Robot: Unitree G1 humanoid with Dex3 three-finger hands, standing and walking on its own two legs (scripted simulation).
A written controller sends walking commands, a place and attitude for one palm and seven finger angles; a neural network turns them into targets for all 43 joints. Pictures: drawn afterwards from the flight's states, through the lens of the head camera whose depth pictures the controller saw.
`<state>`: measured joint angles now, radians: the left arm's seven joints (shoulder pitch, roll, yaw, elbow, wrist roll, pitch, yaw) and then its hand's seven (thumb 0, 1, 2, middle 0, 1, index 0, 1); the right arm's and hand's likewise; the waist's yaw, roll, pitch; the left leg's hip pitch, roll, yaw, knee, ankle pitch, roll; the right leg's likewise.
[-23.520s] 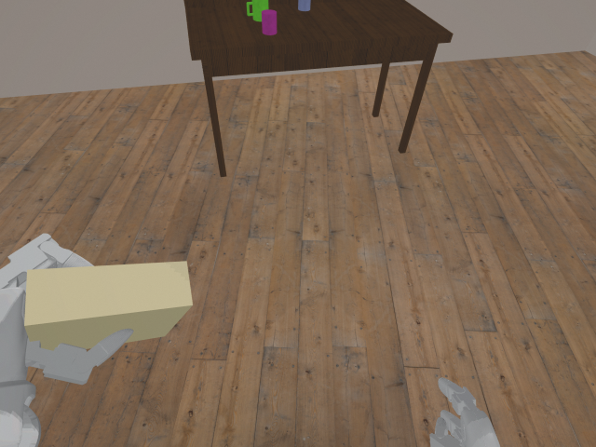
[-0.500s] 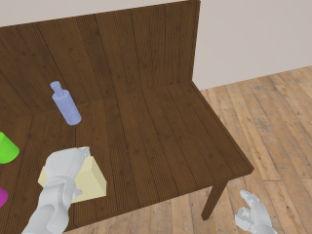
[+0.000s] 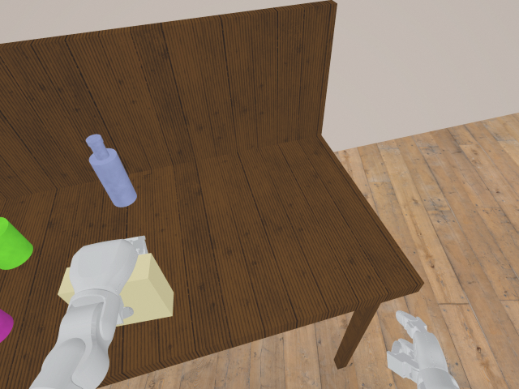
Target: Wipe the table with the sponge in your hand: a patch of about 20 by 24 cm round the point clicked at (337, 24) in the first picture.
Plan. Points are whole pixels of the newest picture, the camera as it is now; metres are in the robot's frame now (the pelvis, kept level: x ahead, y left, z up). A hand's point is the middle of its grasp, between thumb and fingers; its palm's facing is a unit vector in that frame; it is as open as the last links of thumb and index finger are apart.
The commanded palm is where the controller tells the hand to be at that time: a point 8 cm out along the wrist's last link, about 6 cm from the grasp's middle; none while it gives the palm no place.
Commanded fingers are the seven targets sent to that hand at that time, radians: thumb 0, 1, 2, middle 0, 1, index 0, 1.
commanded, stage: move the sponge above the wiping area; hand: left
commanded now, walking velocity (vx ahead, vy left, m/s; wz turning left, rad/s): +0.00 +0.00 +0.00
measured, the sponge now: (128, 299) +0.23 +0.28 -0.03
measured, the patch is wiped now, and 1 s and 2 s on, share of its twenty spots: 0.00 0.00 0.00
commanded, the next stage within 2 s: lower the sponge onto the table in 1.40 s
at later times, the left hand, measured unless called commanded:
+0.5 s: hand (111, 273) +0.24 +0.29 +0.04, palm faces +0.04 -0.04 -1.00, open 9.3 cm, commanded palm +0.22 +0.29 +0.10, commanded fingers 0.00 0.10 1.30 -1.20 -1.60 -1.20 -1.60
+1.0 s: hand (103, 266) +0.25 +0.30 +0.05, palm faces +0.06 -0.04 -1.00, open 9.2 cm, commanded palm +0.22 +0.28 +0.10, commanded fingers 0.00 0.10 1.30 -1.20 -1.60 -1.20 -1.60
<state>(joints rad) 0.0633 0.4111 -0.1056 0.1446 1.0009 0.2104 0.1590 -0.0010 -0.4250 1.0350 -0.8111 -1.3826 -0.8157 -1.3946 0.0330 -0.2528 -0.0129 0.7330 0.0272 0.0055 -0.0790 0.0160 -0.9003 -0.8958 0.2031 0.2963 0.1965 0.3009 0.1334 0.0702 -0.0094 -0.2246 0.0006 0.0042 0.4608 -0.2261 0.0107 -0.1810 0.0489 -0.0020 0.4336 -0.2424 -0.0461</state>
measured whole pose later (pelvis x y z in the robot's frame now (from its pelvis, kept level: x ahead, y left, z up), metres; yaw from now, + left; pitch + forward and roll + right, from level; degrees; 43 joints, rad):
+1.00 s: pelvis -0.01 +0.00 +0.00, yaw +0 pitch -1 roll +0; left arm 0.01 0.40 -0.08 0.18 0.95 0.35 0.23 0.00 -0.42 1.03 -0.81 -1.39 -0.82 -1.40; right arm 0.03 -0.25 -0.01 0.76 0.06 0.04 -0.06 0.02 -0.90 -0.90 0.20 0.30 0.20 0.30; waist 0.12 0.09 -0.03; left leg -0.22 -0.01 0.01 0.43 -0.21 0.01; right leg -0.18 0.04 0.01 0.42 -0.23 -0.04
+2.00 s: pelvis -0.01 +0.01 +0.00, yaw +1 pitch -1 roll +0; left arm 0.02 0.39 -0.13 0.22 0.92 0.47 0.09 0.00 -0.42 1.03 -0.81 -1.40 -0.82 -1.41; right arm 0.02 -0.26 0.02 0.73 0.07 0.07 -0.06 0.02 -0.90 -0.90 0.20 0.30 0.20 0.30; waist 0.10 0.08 -0.03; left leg -0.22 -0.02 -0.01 0.44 -0.20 0.02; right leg -0.18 0.03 -0.01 0.43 -0.23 -0.03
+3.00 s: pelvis -0.01 +0.01 -0.01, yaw +1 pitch +4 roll -1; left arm -0.19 0.41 -0.08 0.55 1.00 0.26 0.21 0.00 -0.43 1.04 -0.82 -1.40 -0.82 -1.41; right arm 0.08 -0.25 -0.01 0.75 0.07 0.06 -0.08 0.01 -0.90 -0.90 0.20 0.30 0.20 0.30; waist 0.07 0.06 -0.06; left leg -0.37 -0.01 -0.01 0.54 -0.23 0.02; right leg -0.32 0.04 -0.01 0.51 -0.25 -0.03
